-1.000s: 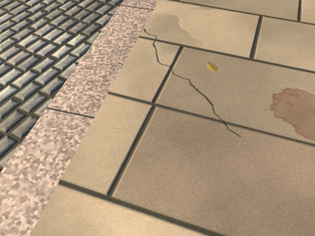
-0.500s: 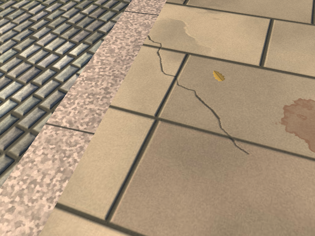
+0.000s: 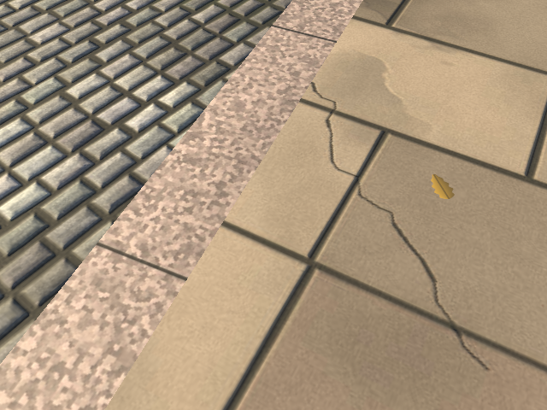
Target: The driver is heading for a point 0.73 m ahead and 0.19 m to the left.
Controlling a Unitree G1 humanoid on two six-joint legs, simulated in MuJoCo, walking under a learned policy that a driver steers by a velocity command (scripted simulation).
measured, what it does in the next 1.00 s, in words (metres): walks ahead, turning left: right foot, then left foot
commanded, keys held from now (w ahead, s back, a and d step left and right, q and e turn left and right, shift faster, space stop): w+q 0.98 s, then no key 0.02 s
